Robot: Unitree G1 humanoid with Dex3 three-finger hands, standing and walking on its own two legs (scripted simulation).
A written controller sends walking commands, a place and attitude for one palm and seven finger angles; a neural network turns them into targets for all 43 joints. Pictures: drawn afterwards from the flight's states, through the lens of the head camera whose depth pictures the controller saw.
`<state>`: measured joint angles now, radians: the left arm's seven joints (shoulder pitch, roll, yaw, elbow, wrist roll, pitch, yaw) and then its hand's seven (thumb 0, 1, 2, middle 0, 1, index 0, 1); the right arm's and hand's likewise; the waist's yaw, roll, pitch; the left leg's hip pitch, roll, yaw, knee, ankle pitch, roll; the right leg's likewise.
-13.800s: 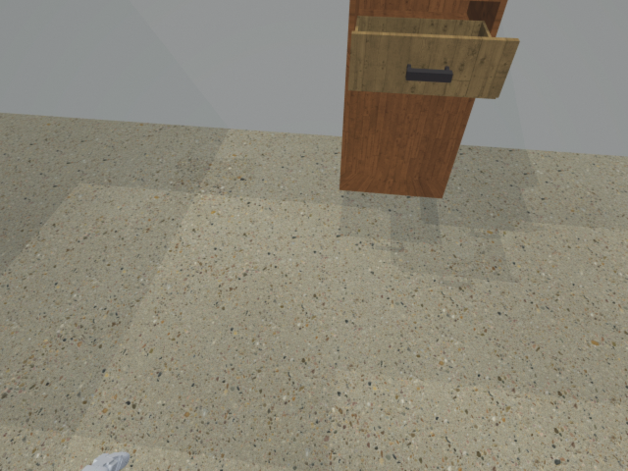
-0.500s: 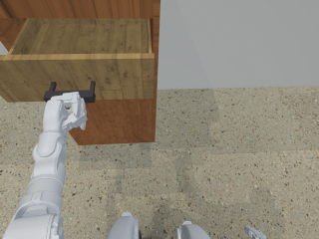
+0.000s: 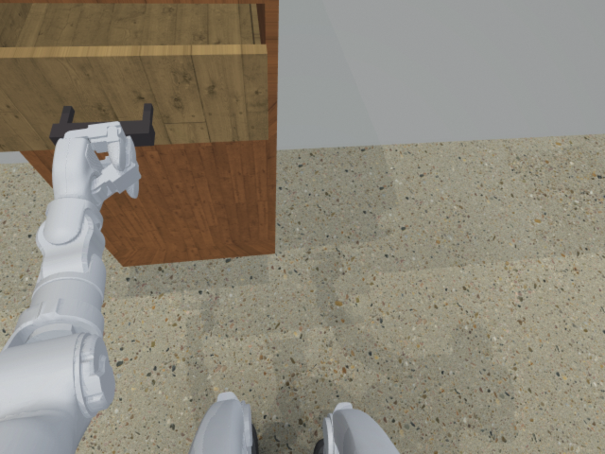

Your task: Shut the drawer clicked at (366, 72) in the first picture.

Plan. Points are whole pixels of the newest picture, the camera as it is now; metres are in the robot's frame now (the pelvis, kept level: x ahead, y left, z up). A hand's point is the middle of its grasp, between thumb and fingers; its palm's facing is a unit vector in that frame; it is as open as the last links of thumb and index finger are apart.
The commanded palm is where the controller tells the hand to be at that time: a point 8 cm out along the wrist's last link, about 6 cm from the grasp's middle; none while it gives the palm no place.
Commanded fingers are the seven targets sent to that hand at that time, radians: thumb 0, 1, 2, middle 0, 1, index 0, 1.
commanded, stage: push the drawer shut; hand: left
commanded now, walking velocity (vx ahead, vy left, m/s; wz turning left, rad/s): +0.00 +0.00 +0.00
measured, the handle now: (106, 123) +0.55 +0.25 +0.07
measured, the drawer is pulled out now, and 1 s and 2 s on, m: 0.10 0.00 0.00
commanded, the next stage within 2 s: pull the fist back off the drawer in 1.28 s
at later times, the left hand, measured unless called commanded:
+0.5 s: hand (138, 131) +0.53 +0.20 +0.07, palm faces +0.08 -1.00 -0.03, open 3.0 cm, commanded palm +0.52 +0.25 +0.07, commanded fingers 0.00 0.90 0.90 -1.40 -1.60 -1.40 -1.60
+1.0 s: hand (137, 107) +0.58 +0.21 +0.07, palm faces +0.08 -1.00 -0.04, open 2.8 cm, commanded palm +0.59 +0.23 +0.07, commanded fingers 0.00 0.90 0.90 -1.40 -1.60 -1.40 -1.60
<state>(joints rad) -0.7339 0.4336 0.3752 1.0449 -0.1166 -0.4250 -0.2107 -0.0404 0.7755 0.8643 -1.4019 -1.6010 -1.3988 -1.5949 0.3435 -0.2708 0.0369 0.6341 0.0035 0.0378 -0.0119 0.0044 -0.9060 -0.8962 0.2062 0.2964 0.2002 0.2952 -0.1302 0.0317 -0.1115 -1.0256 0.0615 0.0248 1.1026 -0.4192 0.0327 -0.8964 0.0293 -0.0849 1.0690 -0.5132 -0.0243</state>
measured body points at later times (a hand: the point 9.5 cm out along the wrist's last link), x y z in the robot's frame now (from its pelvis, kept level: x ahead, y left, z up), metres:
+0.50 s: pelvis +0.00 +0.00 -0.01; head +0.14 +0.02 +0.42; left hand +0.52 +0.26 +0.07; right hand +0.00 -0.27 -0.12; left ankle +0.06 +0.10 -0.66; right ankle +0.00 -0.11 -0.66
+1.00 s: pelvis +0.00 +0.00 -0.02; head +0.18 +0.04 +0.39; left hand +0.57 +0.27 +0.07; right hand -0.05 -0.25 -0.12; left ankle +0.06 +0.10 -0.66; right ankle +0.00 -0.11 -0.66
